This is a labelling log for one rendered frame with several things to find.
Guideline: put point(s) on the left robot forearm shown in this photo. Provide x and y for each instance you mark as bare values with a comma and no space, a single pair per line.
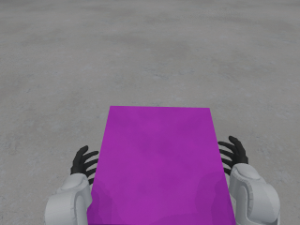
69,203

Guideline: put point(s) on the carton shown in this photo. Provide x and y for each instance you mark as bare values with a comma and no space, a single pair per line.
160,166

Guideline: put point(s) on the robot right hand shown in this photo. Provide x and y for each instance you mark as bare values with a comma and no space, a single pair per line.
237,156

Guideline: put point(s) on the robot left hand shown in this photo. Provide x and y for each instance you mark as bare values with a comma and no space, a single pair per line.
78,165

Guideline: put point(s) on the right robot forearm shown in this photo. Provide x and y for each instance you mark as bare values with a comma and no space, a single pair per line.
257,203

